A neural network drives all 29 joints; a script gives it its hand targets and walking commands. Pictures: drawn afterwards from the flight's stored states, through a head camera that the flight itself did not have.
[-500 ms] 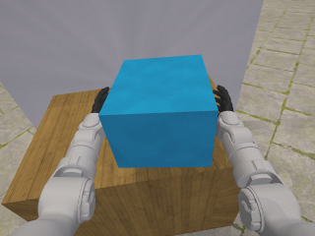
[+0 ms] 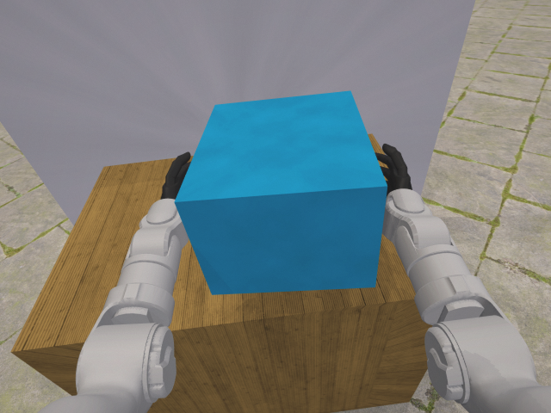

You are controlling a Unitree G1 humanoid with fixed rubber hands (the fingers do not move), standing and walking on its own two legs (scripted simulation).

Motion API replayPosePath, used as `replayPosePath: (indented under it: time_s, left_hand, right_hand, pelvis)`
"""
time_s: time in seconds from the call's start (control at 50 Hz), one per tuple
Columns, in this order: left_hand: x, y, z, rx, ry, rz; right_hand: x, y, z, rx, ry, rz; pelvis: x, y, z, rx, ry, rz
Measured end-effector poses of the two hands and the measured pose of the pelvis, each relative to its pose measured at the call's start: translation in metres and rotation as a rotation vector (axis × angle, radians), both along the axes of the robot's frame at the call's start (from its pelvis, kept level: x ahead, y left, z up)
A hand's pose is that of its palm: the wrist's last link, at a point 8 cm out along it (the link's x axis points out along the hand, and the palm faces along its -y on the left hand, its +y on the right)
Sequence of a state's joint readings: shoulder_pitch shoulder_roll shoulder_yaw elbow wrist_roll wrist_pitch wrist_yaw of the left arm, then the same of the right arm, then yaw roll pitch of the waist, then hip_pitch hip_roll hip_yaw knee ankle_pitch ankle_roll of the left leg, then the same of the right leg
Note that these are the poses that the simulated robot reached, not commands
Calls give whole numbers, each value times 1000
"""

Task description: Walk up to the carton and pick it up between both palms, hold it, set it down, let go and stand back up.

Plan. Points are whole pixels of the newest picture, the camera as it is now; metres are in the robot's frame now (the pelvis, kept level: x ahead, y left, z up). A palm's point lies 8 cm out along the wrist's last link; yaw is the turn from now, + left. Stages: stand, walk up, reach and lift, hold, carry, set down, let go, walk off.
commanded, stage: reach and lift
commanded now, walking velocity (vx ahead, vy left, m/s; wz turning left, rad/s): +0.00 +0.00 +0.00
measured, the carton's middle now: (286, 185) +0.43 -0.03 +0.13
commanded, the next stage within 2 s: hold in 0.48 s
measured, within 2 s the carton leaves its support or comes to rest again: neither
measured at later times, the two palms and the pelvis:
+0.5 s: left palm (169, 205) +0.39 +0.15 +0.15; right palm (389, 189) +0.38 -0.18 +0.14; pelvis +0.01 +0.01 +0.00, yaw +0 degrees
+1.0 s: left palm (161, 205) +0.37 +0.16 +0.17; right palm (393, 186) +0.37 -0.18 +0.16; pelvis +0.01 +0.01 +0.00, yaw +0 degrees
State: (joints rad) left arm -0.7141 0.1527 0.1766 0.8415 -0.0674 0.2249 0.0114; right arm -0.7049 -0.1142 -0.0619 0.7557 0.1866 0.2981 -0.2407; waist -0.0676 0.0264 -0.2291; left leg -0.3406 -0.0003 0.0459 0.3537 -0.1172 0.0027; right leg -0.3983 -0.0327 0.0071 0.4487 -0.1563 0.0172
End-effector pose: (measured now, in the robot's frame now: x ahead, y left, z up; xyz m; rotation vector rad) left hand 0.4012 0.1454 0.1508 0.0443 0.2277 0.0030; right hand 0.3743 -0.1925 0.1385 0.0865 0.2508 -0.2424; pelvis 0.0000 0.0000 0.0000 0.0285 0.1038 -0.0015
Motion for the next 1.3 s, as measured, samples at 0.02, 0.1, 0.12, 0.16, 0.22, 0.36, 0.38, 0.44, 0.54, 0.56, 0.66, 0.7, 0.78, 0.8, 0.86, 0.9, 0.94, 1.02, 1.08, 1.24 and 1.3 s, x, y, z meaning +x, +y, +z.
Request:
replayPosePath:
  time_s: [0.02,0.1,0.12,0.16,0.22,0.36,0.38,0.44,0.54,0.56,0.66,0.7,0.78,0.8,0.86,0.9,0.94,1.02,1.08,1.24,1.3]
  left_hand:
    - [0,1,-3,-4,11,3]
    - [-2,7,-7,-7,28,17]
    - [-3,8,-7,-7,32,19]
    - [-3,11,-9,-8,39,26]
    - [-6,13,-7,-12,31,38]
    - [-6,13,-6,-15,39,49]
    - [-6,12,-5,-15,37,51]
    - [-7,11,0,-9,27,55]
    - [-7,7,2,0,36,55]
    - [-7,7,3,3,35,57]
    - [-10,6,8,6,26,61]
    - [-12,7,10,7,22,64]
    - [-16,8,12,-1,20,70]
    - [-17,8,12,-3,25,71]
    - [-21,9,12,-2,32,73]
    - [-25,10,15,-3,24,74]
    - [-27,11,18,-4,11,76]
    - [-30,12,22,-10,11,77]
    - [-32,12,25,-20,10,78]
    - [-33,9,32,-12,-2,73]
    - [-33,8,33,-10,-3,72]
  right_hand:
    - [1,1,-1,-1,10,2]
    - [3,6,-3,-18,30,19]
    - [3,8,-3,-20,33,22]
    - [5,10,-4,-20,41,27]
    - [5,13,-3,-25,34,38]
    - [7,12,-1,-28,40,45]
    - [7,12,0,-27,39,46]
    - [7,11,4,-27,29,50]
    - [8,7,5,-44,40,56]
    - [8,7,6,-41,39,57]
    - [7,6,10,-43,30,63]
    - [6,7,12,-39,25,66]
    - [3,7,16,-37,21,68]
    - [2,7,16,-38,25,68]
    - [-1,9,17,-39,33,71]
    - [-3,10,19,-38,25,74]
    - [-6,11,22,-39,12,74]
    - [-10,11,25,-50,12,75]
    - [-12,12,26,-64,12,77]
    - [-14,9,32,-74,1,78]
    - [-14,8,32,-77,0,78]
  pelvis:
    - [1,0,0,-1,0,0]
    - [4,2,1,-3,2,0]
    - [5,3,1,-4,2,0]
    - [6,4,1,-5,4,0]
    - [8,6,2,-8,5,0]
    - [10,9,2,-12,5,-1]
    - [10,9,2,-12,5,-1]
    - [11,9,2,-13,4,-2]
    - [13,8,2,-13,1,-2]
    - [13,8,2,-13,1,-2]
    - [14,6,3,-13,-4,-4]
    - [15,6,3,-13,-7,-4]
    - [15,6,3,-14,-15,-4]
    - [15,6,3,-14,-18,-4]
    - [14,6,4,-14,-26,-5]
    - [13,7,4,-15,-31,-5]
    - [12,7,4,-15,-35,-5]
    - [9,8,3,-16,-42,-5]
    - [7,8,3,-16,-45,-5]
    - [5,8,3,-16,-50,-5]
    - [5,8,3,-16,-51,-5]
